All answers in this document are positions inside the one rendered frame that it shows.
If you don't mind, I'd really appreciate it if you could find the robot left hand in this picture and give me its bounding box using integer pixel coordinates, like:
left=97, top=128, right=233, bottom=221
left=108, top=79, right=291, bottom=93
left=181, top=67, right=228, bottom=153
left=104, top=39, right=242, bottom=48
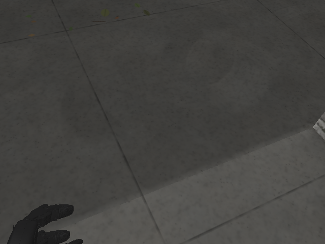
left=7, top=204, right=83, bottom=244

